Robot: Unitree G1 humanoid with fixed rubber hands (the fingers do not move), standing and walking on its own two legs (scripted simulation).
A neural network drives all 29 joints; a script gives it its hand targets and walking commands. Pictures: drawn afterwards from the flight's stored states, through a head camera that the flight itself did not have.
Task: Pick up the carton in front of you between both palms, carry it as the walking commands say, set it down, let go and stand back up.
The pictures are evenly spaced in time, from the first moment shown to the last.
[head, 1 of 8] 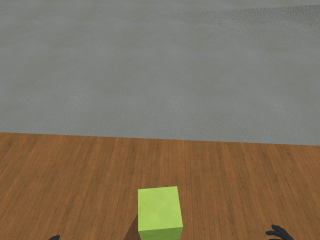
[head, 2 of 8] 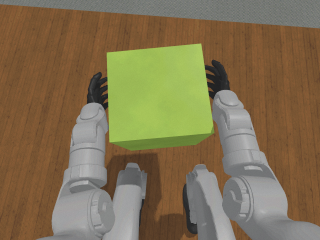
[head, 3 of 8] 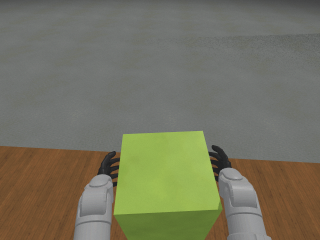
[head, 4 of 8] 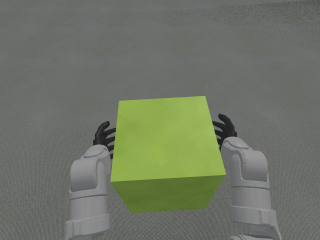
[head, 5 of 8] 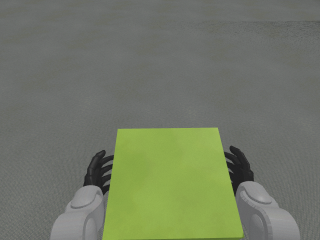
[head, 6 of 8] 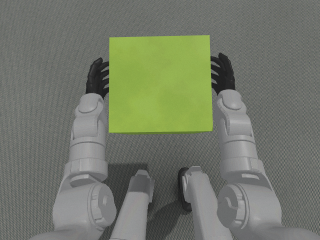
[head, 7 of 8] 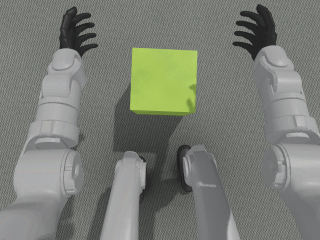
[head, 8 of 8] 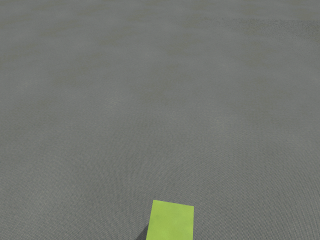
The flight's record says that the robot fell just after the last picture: no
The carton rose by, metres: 0.69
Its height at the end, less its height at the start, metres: -0.10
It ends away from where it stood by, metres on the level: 3.34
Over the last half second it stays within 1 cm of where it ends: yes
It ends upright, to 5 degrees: yes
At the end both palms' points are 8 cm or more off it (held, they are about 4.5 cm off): yes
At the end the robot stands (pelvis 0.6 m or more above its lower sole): yes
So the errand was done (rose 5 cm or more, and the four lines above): yes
